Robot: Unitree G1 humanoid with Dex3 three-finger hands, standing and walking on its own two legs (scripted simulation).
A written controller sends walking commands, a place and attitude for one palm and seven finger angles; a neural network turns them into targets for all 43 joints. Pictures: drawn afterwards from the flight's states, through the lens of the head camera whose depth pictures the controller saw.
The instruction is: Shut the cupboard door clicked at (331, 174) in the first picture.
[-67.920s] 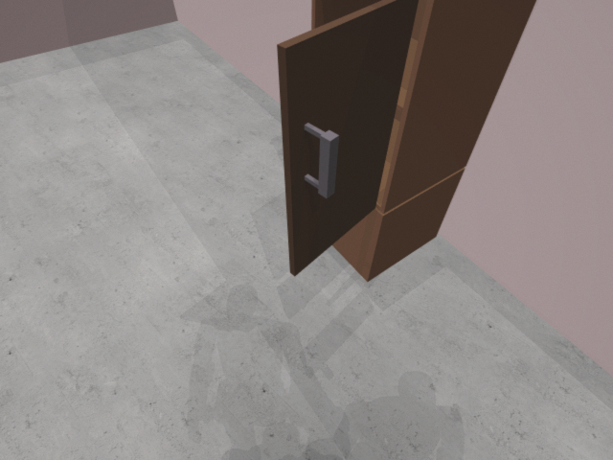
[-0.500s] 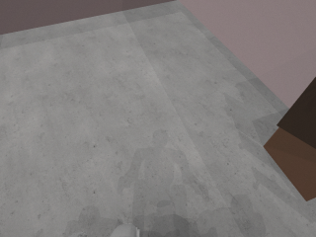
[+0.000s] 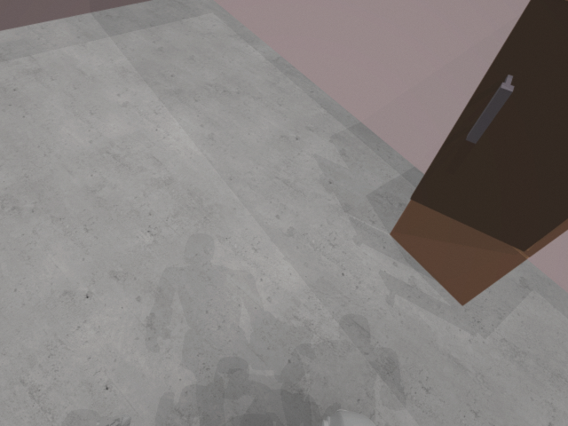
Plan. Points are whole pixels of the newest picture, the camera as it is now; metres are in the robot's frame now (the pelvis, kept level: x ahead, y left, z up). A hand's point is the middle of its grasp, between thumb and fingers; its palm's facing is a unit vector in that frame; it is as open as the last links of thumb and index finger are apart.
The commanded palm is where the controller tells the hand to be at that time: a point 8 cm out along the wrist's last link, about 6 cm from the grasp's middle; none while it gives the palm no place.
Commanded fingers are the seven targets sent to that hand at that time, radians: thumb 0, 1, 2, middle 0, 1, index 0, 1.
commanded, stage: turn to face it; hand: left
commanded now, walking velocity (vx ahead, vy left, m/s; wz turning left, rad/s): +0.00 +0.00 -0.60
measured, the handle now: (490, 109) +0.74 -0.40 +0.03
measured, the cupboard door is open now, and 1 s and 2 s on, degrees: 24 24 24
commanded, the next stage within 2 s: take the last steps up to it in 0.74 s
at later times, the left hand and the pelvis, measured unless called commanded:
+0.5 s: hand (185, 408) +0.16 +0.16 -0.17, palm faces -0.25 -0.94 -0.22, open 7.4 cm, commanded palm none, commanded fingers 0.00 0.90 0.90 -0.20 -0.30 -0.20 -0.30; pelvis +0.03 -0.01 -0.01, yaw -16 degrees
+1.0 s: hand (219, 380) +0.20 +0.11 -0.16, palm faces -0.43 -0.87 -0.24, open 7.4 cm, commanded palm none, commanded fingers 0.00 0.90 0.90 -0.20 -0.30 -0.20 -0.30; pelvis +0.05 -0.03 -0.01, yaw -27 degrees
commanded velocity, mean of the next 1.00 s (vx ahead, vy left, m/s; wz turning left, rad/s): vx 0.05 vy -0.03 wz -0.39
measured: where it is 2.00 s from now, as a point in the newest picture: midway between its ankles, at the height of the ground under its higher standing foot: (359, 398)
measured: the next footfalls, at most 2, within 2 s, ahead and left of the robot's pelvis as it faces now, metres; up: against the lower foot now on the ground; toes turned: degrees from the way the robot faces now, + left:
right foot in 0.14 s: +0.03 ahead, -0.15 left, +0.00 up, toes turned -10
left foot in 0.54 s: +0.12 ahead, +0.09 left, +0.00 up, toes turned -14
